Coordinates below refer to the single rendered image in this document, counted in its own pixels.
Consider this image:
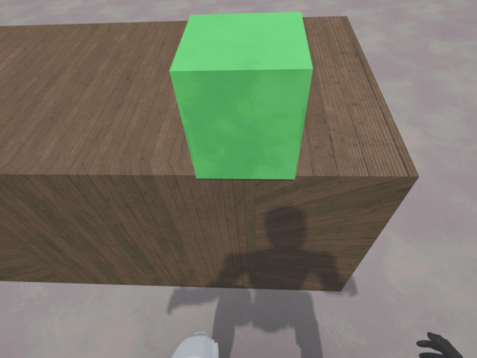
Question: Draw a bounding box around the left robot thigh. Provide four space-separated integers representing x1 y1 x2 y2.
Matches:
172 336 218 358

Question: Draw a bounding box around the robot right hand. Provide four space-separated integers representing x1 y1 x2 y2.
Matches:
417 332 463 358

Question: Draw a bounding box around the left robot shin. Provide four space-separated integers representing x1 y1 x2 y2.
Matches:
194 332 209 338

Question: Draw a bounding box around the carton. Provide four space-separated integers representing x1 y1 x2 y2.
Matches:
169 12 313 180

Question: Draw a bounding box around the pedestal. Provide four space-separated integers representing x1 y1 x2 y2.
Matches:
0 16 419 292

